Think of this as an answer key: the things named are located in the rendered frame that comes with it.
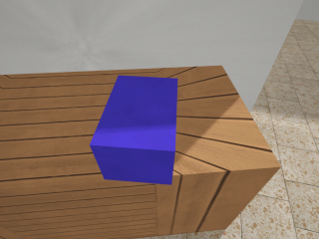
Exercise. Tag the carton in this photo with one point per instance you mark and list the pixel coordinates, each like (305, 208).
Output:
(135, 137)

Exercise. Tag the pedestal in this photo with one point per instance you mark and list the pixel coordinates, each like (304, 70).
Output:
(51, 186)

